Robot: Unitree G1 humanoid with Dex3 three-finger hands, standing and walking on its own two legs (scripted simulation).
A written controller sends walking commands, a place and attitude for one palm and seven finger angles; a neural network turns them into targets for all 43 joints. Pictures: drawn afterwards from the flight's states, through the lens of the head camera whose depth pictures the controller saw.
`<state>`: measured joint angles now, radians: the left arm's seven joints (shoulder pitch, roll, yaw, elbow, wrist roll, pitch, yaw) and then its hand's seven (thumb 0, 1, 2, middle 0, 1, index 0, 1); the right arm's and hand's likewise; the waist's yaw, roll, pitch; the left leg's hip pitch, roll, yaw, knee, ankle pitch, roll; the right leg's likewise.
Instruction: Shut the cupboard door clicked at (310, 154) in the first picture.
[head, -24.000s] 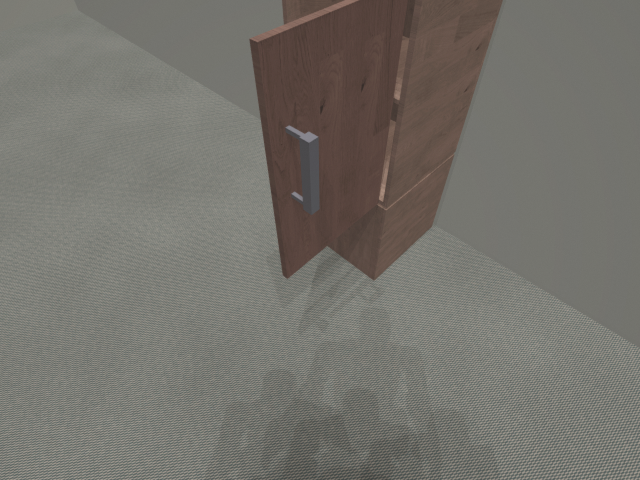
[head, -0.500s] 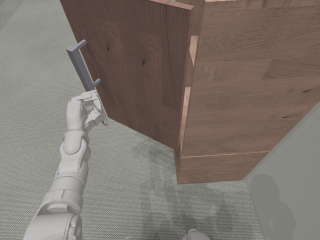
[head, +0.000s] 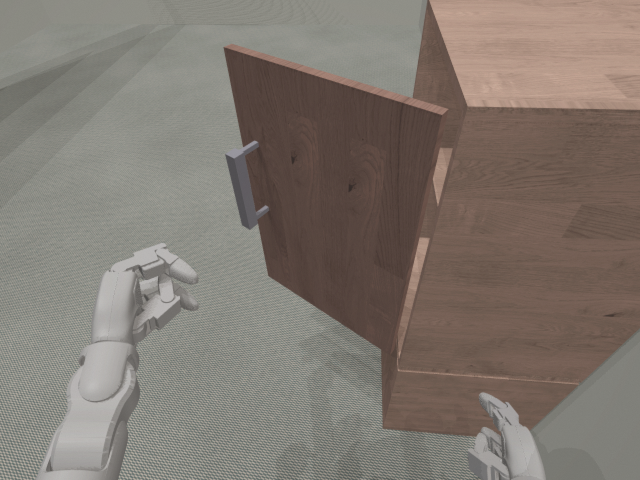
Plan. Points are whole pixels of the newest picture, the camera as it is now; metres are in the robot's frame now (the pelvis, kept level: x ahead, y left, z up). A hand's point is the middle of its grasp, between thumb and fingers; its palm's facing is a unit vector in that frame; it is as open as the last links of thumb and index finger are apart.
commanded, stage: draw the hand back to the body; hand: left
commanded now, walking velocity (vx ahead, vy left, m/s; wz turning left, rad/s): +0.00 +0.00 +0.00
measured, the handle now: (251, 186) +0.63 +0.20 +0.00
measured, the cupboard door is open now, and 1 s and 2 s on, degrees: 57 57 57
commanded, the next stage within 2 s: step back with the hand held close in 0.82 s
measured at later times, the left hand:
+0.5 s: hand (34, 339) +0.19 +0.28 +0.17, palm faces +0.49 -0.75 -0.44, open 6.5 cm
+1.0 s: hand (50, 349) +0.19 +0.27 +0.16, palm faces +0.48 -0.78 -0.41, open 7.4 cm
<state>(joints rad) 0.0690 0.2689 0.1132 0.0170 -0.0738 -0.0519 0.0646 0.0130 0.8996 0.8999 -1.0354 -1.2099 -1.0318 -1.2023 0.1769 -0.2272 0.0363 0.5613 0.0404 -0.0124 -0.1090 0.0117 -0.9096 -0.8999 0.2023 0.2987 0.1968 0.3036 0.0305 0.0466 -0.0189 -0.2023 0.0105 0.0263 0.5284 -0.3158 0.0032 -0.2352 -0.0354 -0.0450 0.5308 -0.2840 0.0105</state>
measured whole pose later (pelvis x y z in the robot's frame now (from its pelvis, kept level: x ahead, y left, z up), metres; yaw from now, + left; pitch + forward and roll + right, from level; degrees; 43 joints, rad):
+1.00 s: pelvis +0.00 -0.01 +0.01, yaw +0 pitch -4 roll -1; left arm 0.45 0.33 0.37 -0.33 -0.07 -0.08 0.11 0.01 0.89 0.90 -0.21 -0.31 -0.21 -0.30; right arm 0.20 -0.23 0.02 0.63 0.01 -0.08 -0.09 0.01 -0.91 -0.90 0.20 0.30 0.20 0.30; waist 0.05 0.08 0.01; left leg -0.10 0.03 0.02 0.44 -0.27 -0.01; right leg -0.12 -0.01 -0.06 0.41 -0.23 0.00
